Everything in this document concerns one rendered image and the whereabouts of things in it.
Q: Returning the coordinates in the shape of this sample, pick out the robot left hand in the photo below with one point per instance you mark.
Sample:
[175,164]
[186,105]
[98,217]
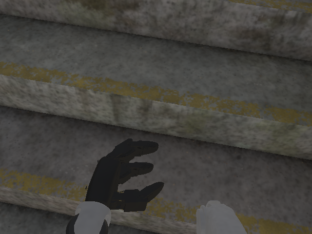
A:
[114,169]

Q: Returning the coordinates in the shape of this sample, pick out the right robot shin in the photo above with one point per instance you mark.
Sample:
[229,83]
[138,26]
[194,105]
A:
[213,202]

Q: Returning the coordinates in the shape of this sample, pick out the robot right thigh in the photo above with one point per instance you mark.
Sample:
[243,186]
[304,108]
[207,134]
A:
[218,219]

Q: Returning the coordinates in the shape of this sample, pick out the left robot forearm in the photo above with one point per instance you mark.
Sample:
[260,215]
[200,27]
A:
[90,218]

